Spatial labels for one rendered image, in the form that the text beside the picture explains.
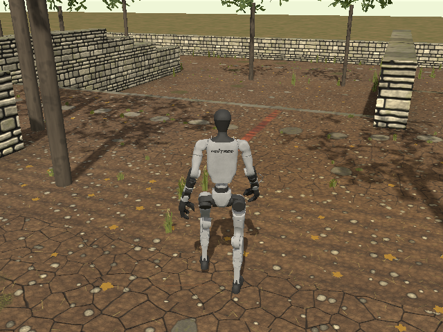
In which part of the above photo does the right robot shin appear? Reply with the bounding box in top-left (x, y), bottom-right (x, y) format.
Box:
top-left (233, 237), bottom-right (244, 284)

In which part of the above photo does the right robot forearm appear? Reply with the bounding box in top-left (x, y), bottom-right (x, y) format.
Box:
top-left (247, 166), bottom-right (259, 190)

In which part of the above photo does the right robot hand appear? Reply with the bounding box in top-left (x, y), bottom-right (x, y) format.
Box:
top-left (243, 188), bottom-right (260, 202)

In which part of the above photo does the robot torso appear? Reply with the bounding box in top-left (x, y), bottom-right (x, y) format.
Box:
top-left (206, 136), bottom-right (238, 208)

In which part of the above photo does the left robot hand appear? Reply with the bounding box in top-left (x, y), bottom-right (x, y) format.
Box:
top-left (179, 200), bottom-right (195, 220)

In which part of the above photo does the left robot upper arm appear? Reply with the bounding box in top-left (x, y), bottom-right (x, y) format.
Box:
top-left (190, 139), bottom-right (208, 178)

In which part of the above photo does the left robot forearm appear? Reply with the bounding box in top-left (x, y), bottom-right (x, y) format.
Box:
top-left (181, 168), bottom-right (196, 202)

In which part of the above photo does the right robot upper arm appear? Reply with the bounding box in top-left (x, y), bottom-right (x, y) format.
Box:
top-left (237, 139), bottom-right (255, 176)

